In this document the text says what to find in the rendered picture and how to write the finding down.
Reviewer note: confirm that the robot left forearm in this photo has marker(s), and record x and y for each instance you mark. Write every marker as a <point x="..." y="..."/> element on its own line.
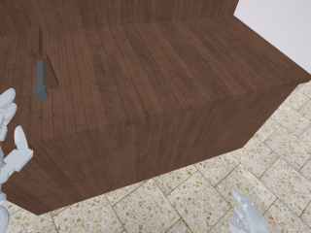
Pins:
<point x="4" y="214"/>

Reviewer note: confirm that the left robot hand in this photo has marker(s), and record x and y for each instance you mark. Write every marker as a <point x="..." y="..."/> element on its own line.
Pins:
<point x="17" y="158"/>

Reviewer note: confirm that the tap lever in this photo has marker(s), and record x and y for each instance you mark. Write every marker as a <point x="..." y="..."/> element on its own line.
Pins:
<point x="40" y="91"/>

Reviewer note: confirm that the right robot hand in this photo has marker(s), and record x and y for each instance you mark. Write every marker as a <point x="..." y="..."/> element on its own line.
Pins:
<point x="252" y="220"/>

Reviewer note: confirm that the counter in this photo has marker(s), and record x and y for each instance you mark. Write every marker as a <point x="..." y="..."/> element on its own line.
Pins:
<point x="137" y="89"/>

